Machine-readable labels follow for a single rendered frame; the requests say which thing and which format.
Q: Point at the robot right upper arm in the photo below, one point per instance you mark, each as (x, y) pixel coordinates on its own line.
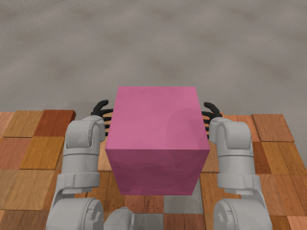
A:
(240, 214)

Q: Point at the robot left upper arm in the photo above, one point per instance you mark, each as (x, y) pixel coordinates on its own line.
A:
(79, 213)

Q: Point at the robot left thigh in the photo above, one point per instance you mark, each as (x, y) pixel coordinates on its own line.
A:
(120, 219)

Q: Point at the right robot forearm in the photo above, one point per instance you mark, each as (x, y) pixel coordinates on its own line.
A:
(235, 158)

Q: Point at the robot right hand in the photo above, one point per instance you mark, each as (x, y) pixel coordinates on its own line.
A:
(215, 114)

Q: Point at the left robot forearm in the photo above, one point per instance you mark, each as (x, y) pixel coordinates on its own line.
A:
(79, 170)

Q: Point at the carton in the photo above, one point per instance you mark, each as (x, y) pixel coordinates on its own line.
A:
(157, 143)

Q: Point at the robot left hand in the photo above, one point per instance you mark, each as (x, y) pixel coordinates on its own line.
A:
(98, 112)

